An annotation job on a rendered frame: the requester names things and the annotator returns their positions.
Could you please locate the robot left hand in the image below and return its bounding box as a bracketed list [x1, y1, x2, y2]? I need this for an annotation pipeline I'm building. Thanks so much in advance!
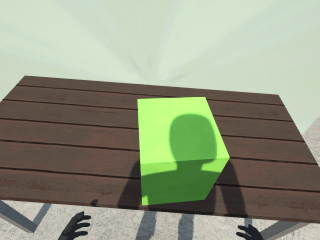
[58, 211, 91, 240]

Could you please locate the robot right hand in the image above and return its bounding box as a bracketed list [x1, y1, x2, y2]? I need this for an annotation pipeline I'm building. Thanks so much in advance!
[236, 224, 264, 240]

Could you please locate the carton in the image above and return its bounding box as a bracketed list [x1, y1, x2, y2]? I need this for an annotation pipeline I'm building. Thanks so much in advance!
[137, 97, 230, 206]

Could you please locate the table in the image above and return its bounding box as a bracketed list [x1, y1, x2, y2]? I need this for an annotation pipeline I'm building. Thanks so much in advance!
[0, 75, 320, 240]

